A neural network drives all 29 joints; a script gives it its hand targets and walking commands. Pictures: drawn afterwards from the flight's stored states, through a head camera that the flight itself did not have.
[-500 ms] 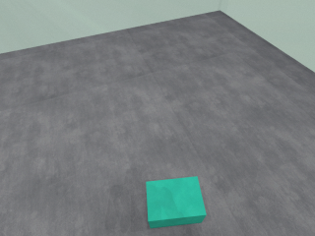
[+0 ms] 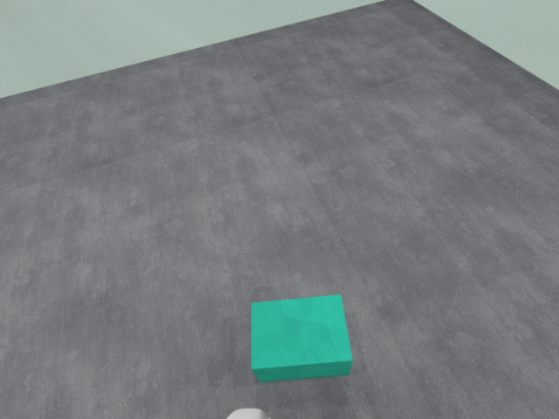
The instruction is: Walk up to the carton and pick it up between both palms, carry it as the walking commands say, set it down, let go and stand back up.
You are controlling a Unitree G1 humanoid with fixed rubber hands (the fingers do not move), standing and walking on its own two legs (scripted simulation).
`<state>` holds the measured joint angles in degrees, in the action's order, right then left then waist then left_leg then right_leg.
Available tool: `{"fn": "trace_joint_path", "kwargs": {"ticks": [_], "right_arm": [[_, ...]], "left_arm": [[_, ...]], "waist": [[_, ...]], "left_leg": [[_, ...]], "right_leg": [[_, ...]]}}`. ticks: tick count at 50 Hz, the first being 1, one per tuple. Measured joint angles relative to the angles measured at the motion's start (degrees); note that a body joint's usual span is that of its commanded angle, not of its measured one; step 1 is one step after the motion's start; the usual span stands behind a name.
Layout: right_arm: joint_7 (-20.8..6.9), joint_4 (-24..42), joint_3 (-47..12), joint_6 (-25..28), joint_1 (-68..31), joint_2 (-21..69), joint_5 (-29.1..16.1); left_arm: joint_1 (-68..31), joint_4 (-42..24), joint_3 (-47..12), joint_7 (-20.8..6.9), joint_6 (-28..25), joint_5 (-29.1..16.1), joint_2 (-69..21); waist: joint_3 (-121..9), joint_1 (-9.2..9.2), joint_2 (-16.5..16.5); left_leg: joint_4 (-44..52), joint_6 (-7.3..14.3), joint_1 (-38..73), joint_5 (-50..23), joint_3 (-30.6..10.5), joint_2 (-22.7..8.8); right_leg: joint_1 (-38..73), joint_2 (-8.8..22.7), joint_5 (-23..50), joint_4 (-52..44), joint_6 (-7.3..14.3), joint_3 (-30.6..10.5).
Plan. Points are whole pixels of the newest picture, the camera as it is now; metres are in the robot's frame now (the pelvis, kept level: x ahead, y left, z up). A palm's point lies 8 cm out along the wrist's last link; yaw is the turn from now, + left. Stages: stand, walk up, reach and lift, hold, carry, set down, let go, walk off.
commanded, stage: walk up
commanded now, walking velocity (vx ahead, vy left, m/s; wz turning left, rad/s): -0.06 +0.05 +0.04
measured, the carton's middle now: (300, 338) +0.43 +0.04 -0.68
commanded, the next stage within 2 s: none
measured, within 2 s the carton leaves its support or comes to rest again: neither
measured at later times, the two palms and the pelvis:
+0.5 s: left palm out of the picture +0.01 +0.28 -0.12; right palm out of the picture +0.00 -0.25 -0.14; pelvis -0.02 +0.01 +0.00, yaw +1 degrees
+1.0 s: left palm out of the picture +0.00 +0.24 -0.13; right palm out of the picture +0.02 -0.22 -0.14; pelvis +0.01 +0.01 +0.00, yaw +1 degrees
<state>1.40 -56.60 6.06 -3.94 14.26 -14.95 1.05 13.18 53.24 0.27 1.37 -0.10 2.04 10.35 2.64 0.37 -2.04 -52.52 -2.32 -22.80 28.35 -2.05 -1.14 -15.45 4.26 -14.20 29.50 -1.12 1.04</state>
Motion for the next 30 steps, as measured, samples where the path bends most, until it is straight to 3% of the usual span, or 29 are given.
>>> {"fn": "trace_joint_path", "kwargs": {"ticks": [3, 6, 9, 15, 25, 28, 30], "right_arm": [[-0.4, 0.2, 0.1, 0.1, -0.5, 0.3, -0.4], [-0.3, -0.4, -0.6, 0.2, 0.1, 1.6, -0.5], [0.3, -1.6, -1.4, 1.6, 0.9, 3.0, -0.4], [0.3, -3.0, -1.7, 2.4, 3.3, 5.2, -0.5], [-0.2, 0.4, -0.5, 1.8, 2.9, 2.1, 0.1], [-0.2, 0.8, -1.2, 2.7, 2.9, 2.2, 0.1], [-0.3, 0.8, -2.2, 3.5, 3.1, 3.1, 0.0]], "left_arm": [[0.1, -0.1, 0.2, 0.5, -0.2, -0.1, 0.1], [0.2, 0.9, 0.1, 0.5, 0.2, -0.1, 0.8], [0.2, 1.9, 0.2, 0.1, 0.5, -0.4, 1.5], [-0.3, 2.0, 0.6, 0.1, 0.9, -0.9, 2.3], [-0.1, 2.4, 2.2, 1.6, 1.2, -0.1, 4.2], [0.2, 3.7, 1.9, 1.1, 1.8, -0.4, 4.7], [0.7, 4.5, 1.4, 0.3, 2.0, -0.9, 4.6]], "waist": [[-0.8, -0.45, -0.4], [-2.0, -0.88, -0.3], [-2.4, -0.6, -0.1], [-2.0, -2.17, 3.4], [-1.2, -2.01, 1.3], [-1.6, -1.95, 2.3], [-2.1, -1.76, 2.9]], "left_leg": [[-0.7, 0.0, 0.8, -4.2, 1.8, 0.6], [12.3, 0.8, 7.0, -4.7, 2.5, 0.6], [28.3, 1.9, 13.7, -14.0, 2.4, 0.4], [31.5, 2.4, 15.3, -14.8, 3.4, 2.4], [23.0, 2.0, 8.8, -11.8, 3.2, 2.2], [25.3, 3.2, 9.8, -12.7, 3.8, 2.4], [27.8, 3.7, 11.4, -13.9, 3.8, 2.6]], "right_leg": [[0.9, -0.1, 2.2, -3.1, 0.2, 0.3], [1.1, -1.2, 2.9, -4.3, 0.5, 0.5], [0.6, -2.4, 2.5, -3.1, 0.3, 1.2], [0.8, -0.5, 3.1, -3.6, -0.3, 0.2], [-2.8, 0.3, 2.0, -0.2, -0.8, 1.3], [-2.6, 0.9, 1.9, -0.7, -1.3, 0.9], [-1.4, 0.5, 0.2, -2.0, -0.5, 0.3]]}}
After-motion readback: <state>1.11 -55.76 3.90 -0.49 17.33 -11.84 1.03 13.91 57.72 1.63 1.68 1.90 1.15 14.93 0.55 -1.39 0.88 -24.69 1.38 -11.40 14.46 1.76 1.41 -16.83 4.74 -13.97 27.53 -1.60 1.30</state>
